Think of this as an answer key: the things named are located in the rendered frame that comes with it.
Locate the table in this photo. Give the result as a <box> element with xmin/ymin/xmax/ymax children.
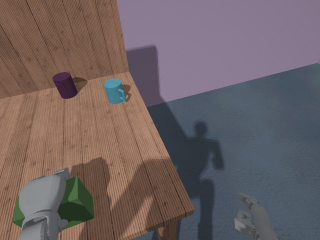
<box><xmin>0</xmin><ymin>0</ymin><xmax>195</xmax><ymax>240</ymax></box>

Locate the robot right forearm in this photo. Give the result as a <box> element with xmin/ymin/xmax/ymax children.
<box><xmin>255</xmin><ymin>228</ymin><xmax>281</xmax><ymax>240</ymax></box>

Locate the robot left forearm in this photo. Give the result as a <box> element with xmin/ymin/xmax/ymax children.
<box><xmin>18</xmin><ymin>211</ymin><xmax>59</xmax><ymax>240</ymax></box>

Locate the sponge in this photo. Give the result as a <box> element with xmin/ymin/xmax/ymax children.
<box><xmin>12</xmin><ymin>176</ymin><xmax>94</xmax><ymax>230</ymax></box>

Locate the robot right hand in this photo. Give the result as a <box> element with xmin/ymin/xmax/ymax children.
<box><xmin>234</xmin><ymin>192</ymin><xmax>274</xmax><ymax>240</ymax></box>

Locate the robot left hand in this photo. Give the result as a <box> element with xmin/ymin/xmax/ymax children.
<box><xmin>19</xmin><ymin>167</ymin><xmax>72</xmax><ymax>233</ymax></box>

